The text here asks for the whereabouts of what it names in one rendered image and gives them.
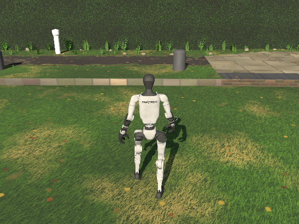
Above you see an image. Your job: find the robot right upper arm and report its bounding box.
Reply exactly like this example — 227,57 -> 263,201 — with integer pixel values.
159,94 -> 172,119

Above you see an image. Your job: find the right robot thigh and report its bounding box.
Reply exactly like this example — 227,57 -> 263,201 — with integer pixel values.
156,131 -> 166,168

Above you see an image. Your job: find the left robot forearm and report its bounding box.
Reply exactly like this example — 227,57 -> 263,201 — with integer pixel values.
120,113 -> 131,134

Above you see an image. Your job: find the robot left hand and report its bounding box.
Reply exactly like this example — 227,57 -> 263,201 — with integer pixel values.
118,132 -> 129,144

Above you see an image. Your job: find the robot right hand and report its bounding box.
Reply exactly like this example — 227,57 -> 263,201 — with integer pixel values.
165,124 -> 176,133

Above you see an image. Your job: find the robot left upper arm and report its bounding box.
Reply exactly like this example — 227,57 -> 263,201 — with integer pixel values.
127,94 -> 139,121

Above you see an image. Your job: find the robot torso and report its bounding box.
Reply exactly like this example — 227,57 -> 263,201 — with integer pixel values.
138,92 -> 160,140

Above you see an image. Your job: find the right robot forearm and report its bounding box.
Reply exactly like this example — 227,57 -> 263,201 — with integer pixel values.
168,112 -> 175,126

